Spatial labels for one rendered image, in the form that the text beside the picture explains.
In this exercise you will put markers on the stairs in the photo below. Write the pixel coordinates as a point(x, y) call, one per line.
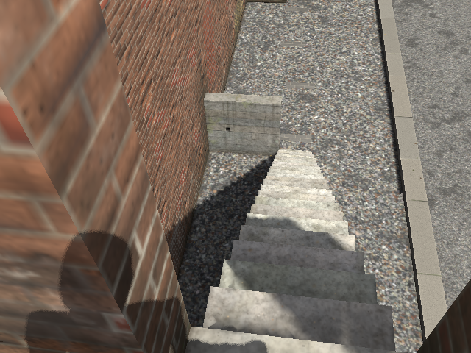
point(294, 272)

